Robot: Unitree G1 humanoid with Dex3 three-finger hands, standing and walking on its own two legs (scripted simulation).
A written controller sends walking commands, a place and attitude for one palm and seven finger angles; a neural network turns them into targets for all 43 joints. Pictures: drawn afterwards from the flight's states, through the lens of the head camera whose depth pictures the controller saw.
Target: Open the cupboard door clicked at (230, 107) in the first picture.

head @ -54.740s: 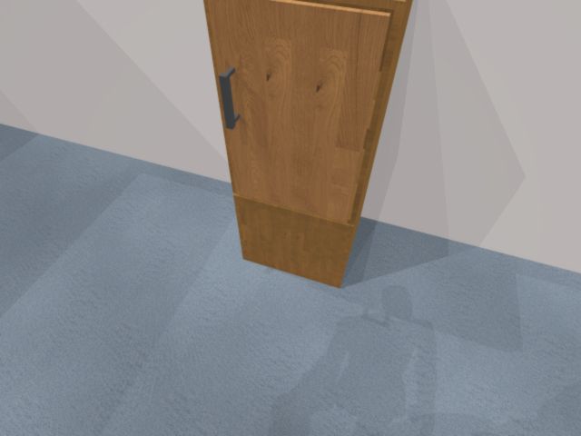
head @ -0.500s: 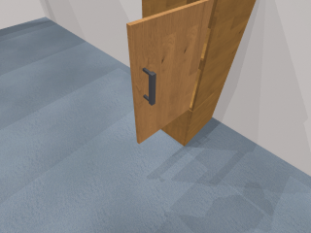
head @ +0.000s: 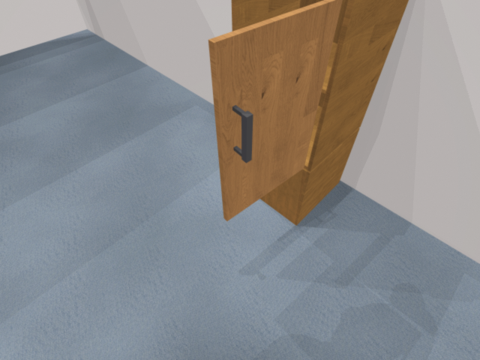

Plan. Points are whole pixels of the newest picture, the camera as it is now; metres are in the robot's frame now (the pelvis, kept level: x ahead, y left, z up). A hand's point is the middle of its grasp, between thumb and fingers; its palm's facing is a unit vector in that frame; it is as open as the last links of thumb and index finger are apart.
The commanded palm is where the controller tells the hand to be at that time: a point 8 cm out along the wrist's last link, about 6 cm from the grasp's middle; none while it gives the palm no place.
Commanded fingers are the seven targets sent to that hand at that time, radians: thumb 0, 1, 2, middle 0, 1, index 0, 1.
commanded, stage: let the arm hang, fingers relaxed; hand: left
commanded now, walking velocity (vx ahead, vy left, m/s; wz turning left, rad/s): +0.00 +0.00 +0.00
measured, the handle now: (241, 134) +0.60 +0.04 +0.02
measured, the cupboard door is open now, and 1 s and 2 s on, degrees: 84 84 84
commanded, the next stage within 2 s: look to check the result in 0.34 s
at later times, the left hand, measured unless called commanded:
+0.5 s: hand out of the picture +0.00 +0.16 -0.18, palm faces +0.04 -0.98 -0.18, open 7.3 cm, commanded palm none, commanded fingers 0.00 0.90 0.90 -0.20 -0.30 -0.20 -0.30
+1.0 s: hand out of the picture +0.03 +0.16 -0.17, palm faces +0.03 -0.98 -0.20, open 7.3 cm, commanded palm none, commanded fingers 0.00 0.90 0.90 -0.20 -0.30 -0.20 -0.30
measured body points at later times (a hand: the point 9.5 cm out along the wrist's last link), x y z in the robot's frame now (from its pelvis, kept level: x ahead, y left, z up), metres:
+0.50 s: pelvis +0.01 -0.01 +0.00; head +0.03 -0.01 +0.45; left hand +0.00 +0.21 -0.16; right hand +0.00 -0.22 -0.16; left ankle +0.05 +0.10 -0.74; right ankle +0.01 -0.13 -0.74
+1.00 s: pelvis +0.03 -0.01 +0.00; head +0.05 -0.02 +0.45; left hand +0.03 +0.21 -0.16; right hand +0.05 -0.24 -0.16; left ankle +0.05 +0.10 -0.74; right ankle +0.01 -0.13 -0.74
